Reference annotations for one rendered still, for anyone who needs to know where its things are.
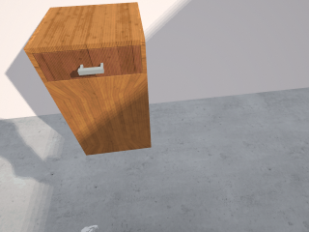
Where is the handle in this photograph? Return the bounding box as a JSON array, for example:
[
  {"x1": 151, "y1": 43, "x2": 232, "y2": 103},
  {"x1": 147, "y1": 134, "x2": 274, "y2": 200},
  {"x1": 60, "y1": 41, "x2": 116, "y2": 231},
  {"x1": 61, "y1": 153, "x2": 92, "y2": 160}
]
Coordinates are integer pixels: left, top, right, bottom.
[{"x1": 78, "y1": 63, "x2": 104, "y2": 75}]

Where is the cabinet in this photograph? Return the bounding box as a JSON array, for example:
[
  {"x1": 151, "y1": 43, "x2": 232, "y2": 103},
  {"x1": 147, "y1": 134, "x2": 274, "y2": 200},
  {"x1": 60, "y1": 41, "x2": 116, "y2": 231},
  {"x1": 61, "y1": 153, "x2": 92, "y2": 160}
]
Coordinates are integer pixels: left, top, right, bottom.
[{"x1": 23, "y1": 2, "x2": 152, "y2": 156}]

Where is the drawer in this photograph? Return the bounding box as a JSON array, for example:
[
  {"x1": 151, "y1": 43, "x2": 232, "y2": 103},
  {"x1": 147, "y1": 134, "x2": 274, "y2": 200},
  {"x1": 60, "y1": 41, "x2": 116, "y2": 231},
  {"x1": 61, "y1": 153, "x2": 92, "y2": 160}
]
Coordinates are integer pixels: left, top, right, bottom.
[{"x1": 33, "y1": 45, "x2": 142, "y2": 82}]

